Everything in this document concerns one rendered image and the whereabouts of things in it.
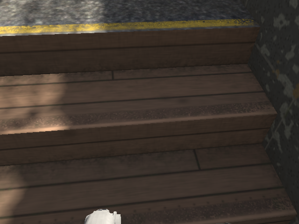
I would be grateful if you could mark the left robot thigh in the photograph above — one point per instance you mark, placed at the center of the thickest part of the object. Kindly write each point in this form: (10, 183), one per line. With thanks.
(103, 217)

